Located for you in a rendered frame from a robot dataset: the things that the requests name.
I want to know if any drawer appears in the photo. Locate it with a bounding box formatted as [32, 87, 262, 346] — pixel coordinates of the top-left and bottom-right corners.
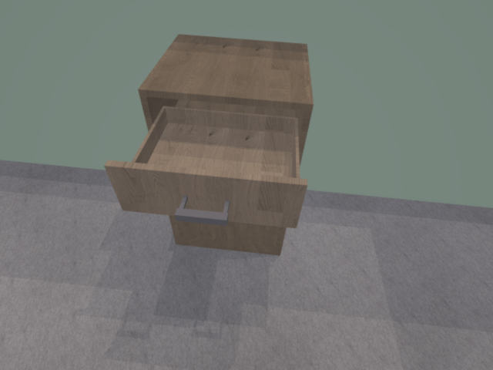
[104, 106, 307, 228]

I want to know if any handle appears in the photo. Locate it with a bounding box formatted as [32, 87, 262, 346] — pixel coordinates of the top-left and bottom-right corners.
[175, 196, 230, 226]

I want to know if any cabinet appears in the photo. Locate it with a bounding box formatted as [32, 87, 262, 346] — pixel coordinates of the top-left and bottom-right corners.
[138, 34, 314, 256]

